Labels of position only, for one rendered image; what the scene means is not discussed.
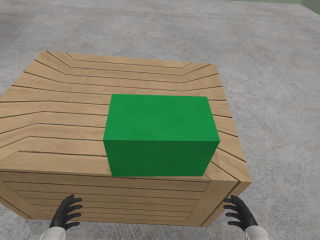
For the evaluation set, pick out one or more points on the carton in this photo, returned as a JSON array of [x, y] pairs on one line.
[[159, 135]]

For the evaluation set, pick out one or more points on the left robot forearm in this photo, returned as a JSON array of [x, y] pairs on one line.
[[54, 233]]

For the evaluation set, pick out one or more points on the right robot hand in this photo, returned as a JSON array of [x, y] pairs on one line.
[[244, 215]]

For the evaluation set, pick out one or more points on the pedestal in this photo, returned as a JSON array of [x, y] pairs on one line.
[[52, 125]]

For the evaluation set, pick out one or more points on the right robot forearm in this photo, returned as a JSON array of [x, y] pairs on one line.
[[255, 232]]

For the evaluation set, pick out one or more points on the left robot hand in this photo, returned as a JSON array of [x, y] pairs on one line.
[[61, 216]]

